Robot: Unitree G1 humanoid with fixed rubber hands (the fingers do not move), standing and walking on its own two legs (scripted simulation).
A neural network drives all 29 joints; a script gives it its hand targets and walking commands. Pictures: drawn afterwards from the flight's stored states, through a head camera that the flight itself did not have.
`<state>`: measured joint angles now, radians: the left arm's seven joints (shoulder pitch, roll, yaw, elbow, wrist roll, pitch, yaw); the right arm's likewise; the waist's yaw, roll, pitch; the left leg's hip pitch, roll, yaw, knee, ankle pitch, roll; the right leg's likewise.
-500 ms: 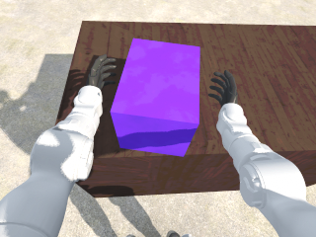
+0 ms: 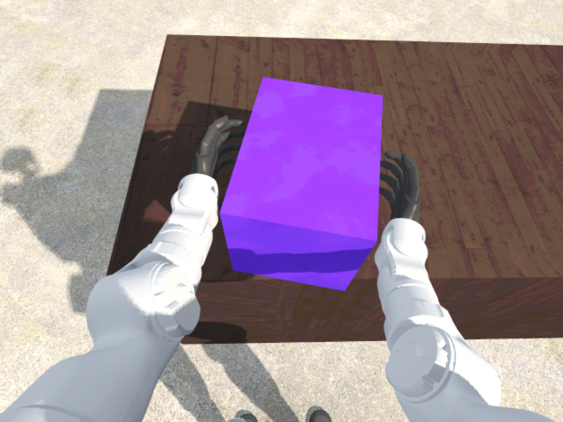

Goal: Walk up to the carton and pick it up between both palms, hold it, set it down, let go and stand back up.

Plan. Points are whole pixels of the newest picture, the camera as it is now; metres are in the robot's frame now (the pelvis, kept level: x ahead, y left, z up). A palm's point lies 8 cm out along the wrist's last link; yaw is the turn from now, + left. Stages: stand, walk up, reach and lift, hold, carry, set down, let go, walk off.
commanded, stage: reach and lift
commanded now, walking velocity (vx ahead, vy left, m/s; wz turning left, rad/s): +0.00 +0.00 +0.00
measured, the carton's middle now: (304, 186) +0.48 -0.04 -0.02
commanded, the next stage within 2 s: none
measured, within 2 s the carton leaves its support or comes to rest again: leaves its support in 1.62 s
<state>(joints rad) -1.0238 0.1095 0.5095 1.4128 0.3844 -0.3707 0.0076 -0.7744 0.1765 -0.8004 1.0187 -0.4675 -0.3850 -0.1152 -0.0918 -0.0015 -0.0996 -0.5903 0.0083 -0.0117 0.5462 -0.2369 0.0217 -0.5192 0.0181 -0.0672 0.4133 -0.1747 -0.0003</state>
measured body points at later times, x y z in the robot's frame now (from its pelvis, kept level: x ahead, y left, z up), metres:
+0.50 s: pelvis +0.01 -0.01 +0.01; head +0.08 +0.02 +0.45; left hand +0.46 +0.11 +0.06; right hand +0.39 -0.18 +0.04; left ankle +0.00 +0.09 -0.73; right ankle +0.00 -0.12 -0.73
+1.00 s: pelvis +0.01 -0.01 +0.01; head +0.09 +0.03 +0.46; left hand +0.46 +0.11 +0.05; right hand +0.40 -0.18 +0.04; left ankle +0.00 +0.09 -0.73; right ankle +0.00 -0.12 -0.73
